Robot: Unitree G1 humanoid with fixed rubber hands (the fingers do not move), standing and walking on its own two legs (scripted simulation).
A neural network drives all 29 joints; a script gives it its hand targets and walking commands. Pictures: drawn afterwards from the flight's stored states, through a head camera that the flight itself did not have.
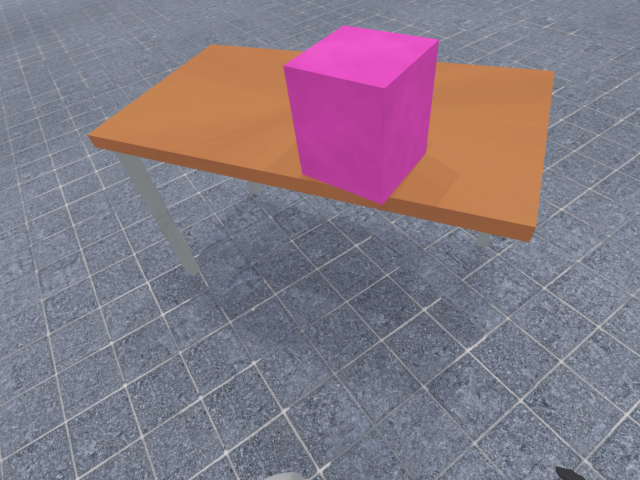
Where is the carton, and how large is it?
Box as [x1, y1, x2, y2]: [283, 25, 438, 204]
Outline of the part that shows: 343,25 283,65 301,169 303,174 382,204 425,152 438,39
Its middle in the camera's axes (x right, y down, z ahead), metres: +0.09 -0.26 +0.80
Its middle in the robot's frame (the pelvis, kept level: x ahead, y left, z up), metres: +0.79 -0.06 +0.05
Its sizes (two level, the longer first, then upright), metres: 0.210 0.200 0.250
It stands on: a table, 0.69 m high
